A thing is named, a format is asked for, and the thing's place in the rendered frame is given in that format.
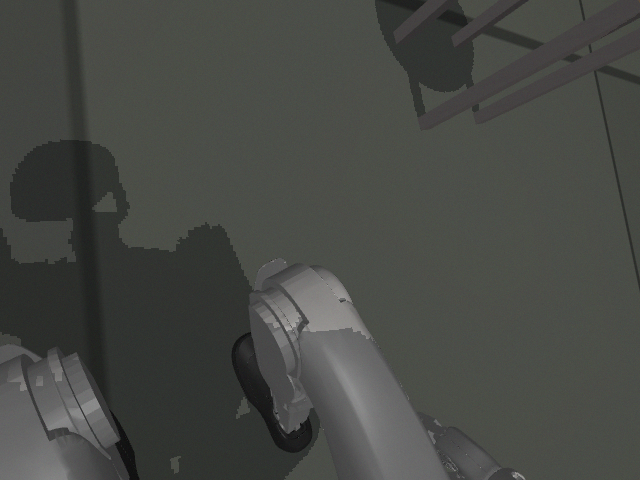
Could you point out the right robot hand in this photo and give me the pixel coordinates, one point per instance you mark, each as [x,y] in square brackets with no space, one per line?
[459,452]

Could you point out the left robot foot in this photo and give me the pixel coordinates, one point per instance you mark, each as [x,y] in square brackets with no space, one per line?
[126,451]

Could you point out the right robot foot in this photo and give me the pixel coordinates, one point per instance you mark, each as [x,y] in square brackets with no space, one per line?
[258,393]

